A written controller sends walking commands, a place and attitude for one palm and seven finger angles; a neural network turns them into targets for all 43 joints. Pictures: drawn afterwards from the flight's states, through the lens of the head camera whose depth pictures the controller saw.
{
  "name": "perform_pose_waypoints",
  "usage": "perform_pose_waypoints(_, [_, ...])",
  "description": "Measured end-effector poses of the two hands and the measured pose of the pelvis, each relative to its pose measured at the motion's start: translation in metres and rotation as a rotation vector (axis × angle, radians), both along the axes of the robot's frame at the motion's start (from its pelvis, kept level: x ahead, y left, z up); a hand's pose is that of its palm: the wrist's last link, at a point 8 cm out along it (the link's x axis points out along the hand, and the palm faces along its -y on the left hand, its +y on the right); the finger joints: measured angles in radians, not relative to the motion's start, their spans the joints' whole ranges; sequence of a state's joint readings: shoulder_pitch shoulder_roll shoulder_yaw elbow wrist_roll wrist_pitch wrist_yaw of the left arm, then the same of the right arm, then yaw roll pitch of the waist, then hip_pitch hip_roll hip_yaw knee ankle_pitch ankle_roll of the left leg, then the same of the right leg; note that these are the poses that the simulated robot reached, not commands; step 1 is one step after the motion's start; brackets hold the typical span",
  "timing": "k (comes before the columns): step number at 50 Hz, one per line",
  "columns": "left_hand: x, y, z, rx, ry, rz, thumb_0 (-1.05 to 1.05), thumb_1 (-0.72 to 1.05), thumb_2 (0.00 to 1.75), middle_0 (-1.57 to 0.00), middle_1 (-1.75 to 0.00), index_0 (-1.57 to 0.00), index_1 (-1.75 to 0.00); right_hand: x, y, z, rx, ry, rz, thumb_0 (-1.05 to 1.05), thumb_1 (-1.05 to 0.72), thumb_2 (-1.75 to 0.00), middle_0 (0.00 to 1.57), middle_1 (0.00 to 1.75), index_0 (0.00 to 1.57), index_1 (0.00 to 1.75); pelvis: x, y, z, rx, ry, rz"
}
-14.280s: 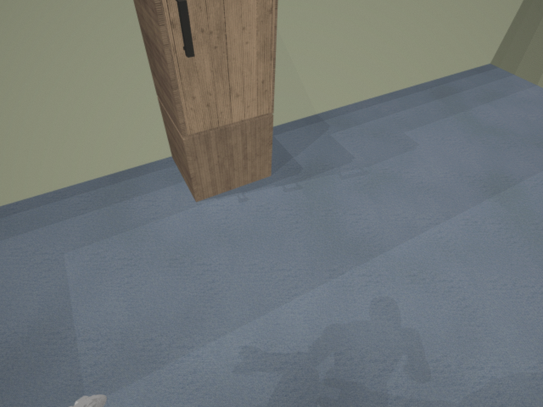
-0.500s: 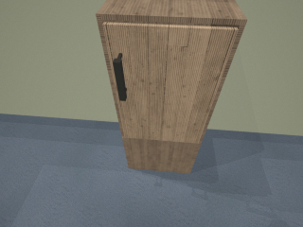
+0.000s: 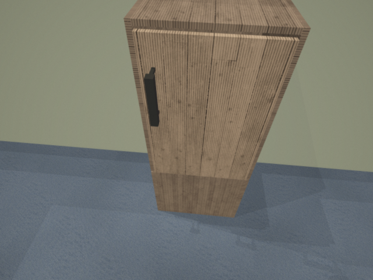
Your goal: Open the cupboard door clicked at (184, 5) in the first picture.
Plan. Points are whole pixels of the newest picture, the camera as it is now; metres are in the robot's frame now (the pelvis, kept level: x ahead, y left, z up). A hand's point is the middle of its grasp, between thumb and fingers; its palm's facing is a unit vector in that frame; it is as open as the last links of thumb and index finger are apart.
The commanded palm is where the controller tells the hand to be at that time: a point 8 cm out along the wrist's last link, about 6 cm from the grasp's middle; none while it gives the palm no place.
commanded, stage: look again from close up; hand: left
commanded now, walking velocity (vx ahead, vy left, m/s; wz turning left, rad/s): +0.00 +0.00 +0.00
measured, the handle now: (153, 97) +0.57 +0.12 +0.08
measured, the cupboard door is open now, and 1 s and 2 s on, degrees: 0 0 0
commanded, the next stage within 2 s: raise the hand with hooked fingers in 0.36 s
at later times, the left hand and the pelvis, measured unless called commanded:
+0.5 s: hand out of the picture +0.00 +0.18 -0.17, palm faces +0.08 -0.99 -0.15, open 7.4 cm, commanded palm +0.09 +0.23 -0.06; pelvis -0.01 +0.02 +0.00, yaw +0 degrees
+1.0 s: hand (76, 279) +0.14 +0.22 -0.03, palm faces +0.13 -0.99 -0.03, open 9.3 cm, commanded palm +0.14 +0.27 -0.01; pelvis -0.02 +0.00 -0.06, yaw +3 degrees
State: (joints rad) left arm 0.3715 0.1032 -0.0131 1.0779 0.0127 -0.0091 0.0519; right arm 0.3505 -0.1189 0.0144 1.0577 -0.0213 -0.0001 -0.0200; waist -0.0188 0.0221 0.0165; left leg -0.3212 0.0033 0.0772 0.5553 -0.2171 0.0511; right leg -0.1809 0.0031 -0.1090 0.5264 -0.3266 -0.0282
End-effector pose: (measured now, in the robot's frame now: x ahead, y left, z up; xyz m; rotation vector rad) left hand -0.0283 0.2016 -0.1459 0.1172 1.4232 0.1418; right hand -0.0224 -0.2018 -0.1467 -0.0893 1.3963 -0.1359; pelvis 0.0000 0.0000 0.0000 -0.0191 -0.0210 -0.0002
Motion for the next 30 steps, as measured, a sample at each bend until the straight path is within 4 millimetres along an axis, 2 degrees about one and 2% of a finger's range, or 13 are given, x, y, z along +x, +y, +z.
perform_pose_waypoints(7, [0.026,0.021,0.001,0.026,-0.093,0.005,0.01,0.91,0.9,-0.2,-0.3,-0.2,-0.3,0.018,-0.004,0.003,-0.038,-0.048,0.016,0.04,-0.94,-0.9,0.2,0.3,0.2,0.3,0.003,0.01,0.0,0.006,-0.004,-0.004])
perform_pose_waypoints(12, [0.034,0.027,0.0,0.019,-0.117,-0.009,0.01,0.91,0.9,-0.2,-0.3,-0.2,-0.3,0.029,-0.008,0.01,-0.067,-0.091,0.017,0.03,-0.94,-0.9,0.2,0.3,0.2,0.3,0.001,0.014,0.001,0.007,-0.005,-0.009])
perform_pose_waypoints(17, [0.031,0.029,-0.001,0.005,-0.114,-0.015,0.01,0.91,0.9,-0.2,-0.3,-0.2,-0.3,0.034,-0.009,0.017,-0.083,-0.112,0.024,0.02,-0.93,-0.9,0.2,0.3,0.2,0.3,-0.002,0.017,0.003,0.006,-0.003,-0.009])
perform_pose_waypoints(24, [0.011,0.031,-0.003,-0.006,-0.071,-0.014,0.01,0.91,0.9,-0.2,-0.3,-0.2,-0.3,0.035,-0.007,0.021,-0.092,-0.109,0.036,0.02,-0.93,-0.9,0.2,0.3,0.2,0.3,-0.007,0.021,0.005,-0.002,-0.002,-0.009])
perform_pose_waypoints(26, [0.031,0.04,0.017,0.011,-0.201,0.074,0.02,0.92,0.9,-0.2,-0.3,-0.2,-0.3,0.043,-0.008,0.027,-0.107,-0.205,0.038,0.02,-0.92,-0.9,0.2,0.3,0.2,0.3,-0.011,0.022,0.002,-0.001,-0.008,-0.001])
perform_pose_waypoints(28, [0.068,0.058,0.057,0.093,-0.487,0.09,0.03,0.94,0.9,-0.21,-0.31,-0.2,-0.31,0.058,-0.009,0.034,-0.116,-0.353,0.061,0.02,-0.92,-0.9,0.2,0.3,0.2,0.3,-0.013,0.022,0.0,0.016,0.001,0.007])
perform_pose_waypoints(30, [0.105,0.065,0.101,0.132,-0.741,0.098,0.04,0.93,0.89,-0.21,-0.32,-0.2,-0.32,0.078,-0.01,0.038,-0.106,-0.485,0.078,0.02,-0.92,-0.9,0.2,0.3,0.2,0.3,-0.018,0.023,-0.004,0.025,0.004,0.029])
